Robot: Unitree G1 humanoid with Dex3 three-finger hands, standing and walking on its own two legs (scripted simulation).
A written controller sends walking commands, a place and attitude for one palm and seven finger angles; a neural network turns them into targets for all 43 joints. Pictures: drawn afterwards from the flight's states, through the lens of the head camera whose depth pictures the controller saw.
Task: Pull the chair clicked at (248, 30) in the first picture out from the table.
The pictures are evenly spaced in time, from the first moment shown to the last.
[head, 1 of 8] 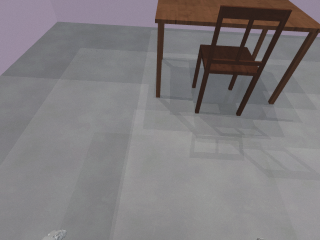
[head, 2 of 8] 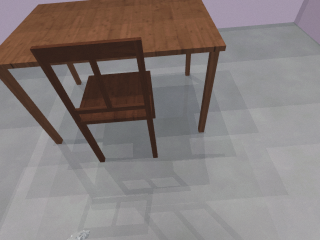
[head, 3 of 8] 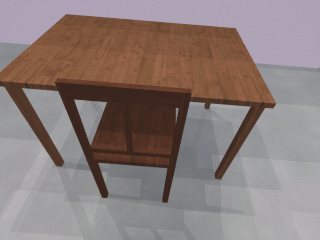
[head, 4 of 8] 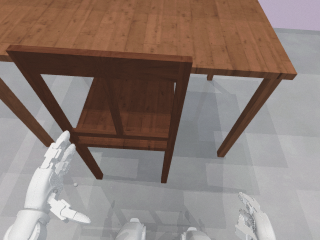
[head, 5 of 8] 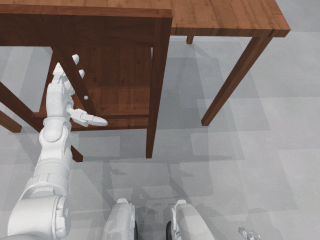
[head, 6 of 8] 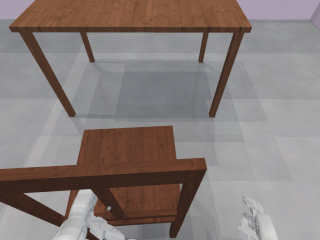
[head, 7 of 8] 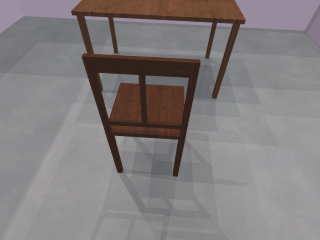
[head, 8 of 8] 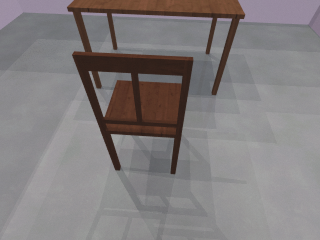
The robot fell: no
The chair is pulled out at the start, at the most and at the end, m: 0.00 0.65 0.64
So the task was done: yes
